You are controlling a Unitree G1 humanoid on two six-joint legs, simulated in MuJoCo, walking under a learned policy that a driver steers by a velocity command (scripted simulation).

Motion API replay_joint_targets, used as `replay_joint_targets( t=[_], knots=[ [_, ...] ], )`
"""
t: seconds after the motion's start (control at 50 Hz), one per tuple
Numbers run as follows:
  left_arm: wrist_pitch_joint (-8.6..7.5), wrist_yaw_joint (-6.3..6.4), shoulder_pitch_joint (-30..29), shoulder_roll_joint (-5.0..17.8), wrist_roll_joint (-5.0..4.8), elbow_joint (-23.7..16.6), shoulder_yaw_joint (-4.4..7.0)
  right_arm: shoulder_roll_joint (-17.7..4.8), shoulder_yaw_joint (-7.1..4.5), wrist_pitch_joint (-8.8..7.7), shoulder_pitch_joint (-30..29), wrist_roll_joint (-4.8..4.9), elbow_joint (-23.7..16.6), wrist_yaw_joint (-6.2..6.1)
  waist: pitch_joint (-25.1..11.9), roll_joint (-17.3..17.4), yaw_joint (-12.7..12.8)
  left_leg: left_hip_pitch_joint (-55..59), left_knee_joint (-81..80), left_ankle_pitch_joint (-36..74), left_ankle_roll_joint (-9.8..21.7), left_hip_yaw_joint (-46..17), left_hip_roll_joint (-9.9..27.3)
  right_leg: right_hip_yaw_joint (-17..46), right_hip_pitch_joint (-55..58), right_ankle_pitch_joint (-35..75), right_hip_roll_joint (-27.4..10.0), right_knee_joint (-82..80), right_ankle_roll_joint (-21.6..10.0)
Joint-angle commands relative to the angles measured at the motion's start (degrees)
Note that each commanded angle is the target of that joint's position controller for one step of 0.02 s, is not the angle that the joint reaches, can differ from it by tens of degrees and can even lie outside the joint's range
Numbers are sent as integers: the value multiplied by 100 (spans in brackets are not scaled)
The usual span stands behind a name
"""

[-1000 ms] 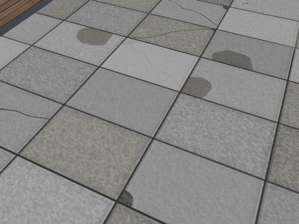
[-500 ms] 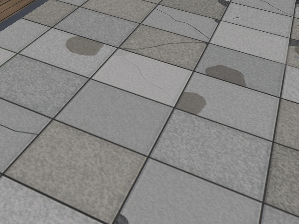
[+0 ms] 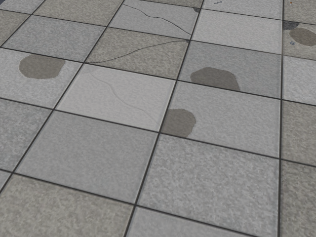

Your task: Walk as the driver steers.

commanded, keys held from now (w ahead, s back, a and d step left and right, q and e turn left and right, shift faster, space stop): w+e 0.62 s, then e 0.38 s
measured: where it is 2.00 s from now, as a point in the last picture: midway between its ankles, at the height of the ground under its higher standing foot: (183, 221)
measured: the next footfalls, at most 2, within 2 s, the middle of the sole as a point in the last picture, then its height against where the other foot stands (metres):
left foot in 0.32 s outside the picture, level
right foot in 0.82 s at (216, 219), level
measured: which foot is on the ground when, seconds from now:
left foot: up 0.00-0.30, down 0.32-0.82, up 0.84-1.00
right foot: down 0.00-0.32, up 0.34-0.80, down 0.82-1.00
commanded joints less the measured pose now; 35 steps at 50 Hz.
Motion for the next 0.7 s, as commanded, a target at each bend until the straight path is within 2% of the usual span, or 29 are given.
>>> replay_joint_targets(
  t=[0.02,0.06,0.1,0.14,0.18,0.22,0.26,0.28,0.3,0.32,0.34,0.36,0.38,0.4,0.42,0.44,0.48,0.5,0.56,0.62,0.66,0.7],
  knots=[
    [-111,91,-209,724,-31,-481,163,-586,-187,57,289,-111,-391,-62,-332,-260,-258,-583,-622,279,-197,-137,334,1871,261,623,-1556,-1403,-1150],
    [-100,189,29,909,-41,-457,219,-525,-165,110,-229,-151,-635,-85,-145,-293,-129,-714,-1474,943,-382,-17,252,1632,-29,637,-1407,-1479,-1088],
    [-58,253,239,980,-71,-437,250,-425,-121,93,-761,-145,-813,-69,-80,-326,70,-506,-2562,1861,-434,16,68,1402,-183,436,-1158,-1394,-849],
    [-9,289,483,1016,-104,-394,267,-345,-78,53,-1195,-91,-961,-20,-133,-410,273,-100,-3335,2531,-452,103,-178,1362,-251,277,-1066,-1282,-673],
    [31,302,708,1004,-144,-321,270,-427,-91,35,-1455,-10,-1096,21,-184,-471,369,55,-3653,2672,-453,6,-276,1606,-17,58,-1174,-1109,-606],
    [80,326,823,929,-162,-299,257,-603,-137,5,-1538,22,-1181,64,-243,-516,341,42,-3973,2373,-386,-177,-292,1969,505,-72,-1321,-720,-539],
    [123,355,804,957,-118,-338,276,-772,-196,-50,-1418,43,-1199,99,-300,-650,201,210,-4107,1792,-241,-227,-299,2312,885,91,-1477,-301,-471],
    [145,355,747,930,-102,-372,273,-832,-232,-78,-1131,45,-1139,96,-376,-734,28,583,-4251,1593,-119,-152,-307,2382,914,256,-1444,-44,-405],
    [147,339,719,764,-78,-421,212,-985,-315,-106,-570,3,-1021,63,-712,-695,-253,1454,-4416,1516,85,-144,-205,2247,781,473,-1179,557,-249],
    [122,300,732,409,-1,-531,79,-1284,-400,-119,277,-92,-950,17,-1510,-207,-611,2888,-4259,1187,463,-904,670,1788,179,-41,-819,2051,-53],
    [61,273,1500,51,-154,-694,-34,-1715,-530,-8,827,-131,-758,18,-2270,1621,-331,4810,-4656,6,1381,-3398,1958,926,-1840,-2398,5,3857,336],
    [56,294,1499,630,-232,-629,45,-1206,-431,37,773,-22,-813,62,-2016,1376,-404,4695,-4962,-1101,1333,-4113,2114,1014,-2631,-2644,-483,4719,393],
    [88,303,938,1006,-220,-681,155,-826,-333,65,512,-11,-910,52,-1264,738,-549,4037,-5044,-978,1066,-3240,1845,986,-2840,-2103,-693,4980,435],
    [121,322,632,972,-165,-751,171,-737,-292,97,215,-51,-948,52,-814,324,-469,3356,-5129,-190,911,-2459,1587,793,-2705,-1657,-888,4932,504],
    [126,312,435,897,-101,-828,187,-617,-255,119,28,-72,-914,56,-463,276,-379,2827,-5275,470,875,-1909,1354,769,-2621,-1355,-1036,4674,541],
    [151,276,448,787,-117,-874,199,-559,-230,116,-54,-116,-886,49,-357,458,-242,2468,-5418,830,817,-1481,1201,743,-2377,-1172,-1194,4511,551],
    [225,234,465,534,-164,-938,164,-539,-248,85,-70,-78,-811,61,-275,559,-171,2156,-5688,1204,870,-894,1051,560,-2224,-1031,-1299,4308,592],
    [253,222,383,458,-154,-1014,148,-600,-276,62,-50,-54,-771,65,-232,512,-161,2102,-5789,1397,934,-700,1077,533,-2285,-930,-1348,4162,619],
    [271,188,63,374,-108,-1234,117,-798,-359,58,14,-45,-665,52,-177,323,-184,2215,-5934,2014,1047,-176,1151,512,-2531,-368,-1417,3484,701],
    [217,84,-329,311,-115,-1372,78,-914,-389,112,23,-30,-617,30,-117,262,-303,2289,-5945,2328,921,484,1007,296,-2323,530,-1367,2493,653],
    [184,10,-720,248,-67,-1522,50,-990,-398,187,33,-9,-576,-15,49,216,-388,2221,-5750,3089,803,909,922,0,-2024,881,-1223,1821,608],
    [182,-67,-921,283,-54,-1664,73,-1103,-425,272,175,46,-509,-51,-11,291,-422,2418,-5450,3740,681,1110,973,-216,-1756,857,-1082,1457,536]
  ],
)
